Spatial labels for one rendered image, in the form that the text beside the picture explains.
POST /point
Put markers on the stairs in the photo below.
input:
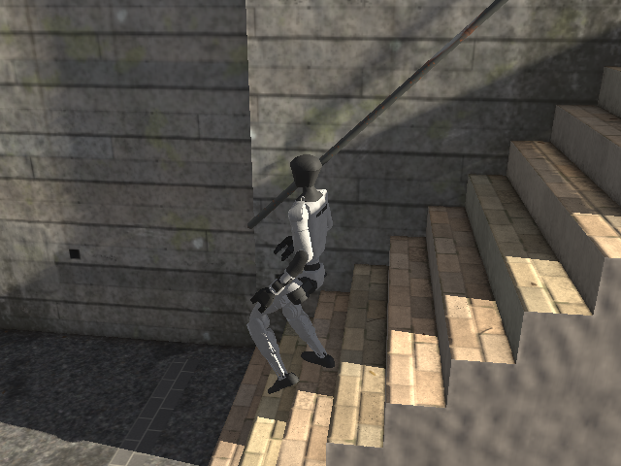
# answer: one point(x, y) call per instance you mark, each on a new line
point(493, 341)

